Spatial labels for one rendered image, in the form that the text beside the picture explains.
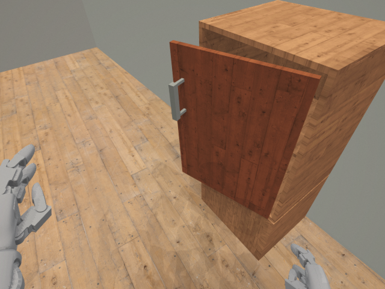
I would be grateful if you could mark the handle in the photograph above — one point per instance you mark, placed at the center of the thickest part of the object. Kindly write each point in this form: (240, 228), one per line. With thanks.
(174, 99)

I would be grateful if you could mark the left robot hand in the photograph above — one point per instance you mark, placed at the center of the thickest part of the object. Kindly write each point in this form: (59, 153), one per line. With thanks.
(14, 177)

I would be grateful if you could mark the right robot hand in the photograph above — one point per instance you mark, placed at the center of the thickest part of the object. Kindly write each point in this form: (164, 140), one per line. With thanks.
(313, 277)

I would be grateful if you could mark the cupboard door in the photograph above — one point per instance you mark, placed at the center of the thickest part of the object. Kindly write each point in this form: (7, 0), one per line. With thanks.
(242, 122)

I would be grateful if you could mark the robot left forearm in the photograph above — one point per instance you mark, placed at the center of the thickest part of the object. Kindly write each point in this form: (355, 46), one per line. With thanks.
(10, 274)

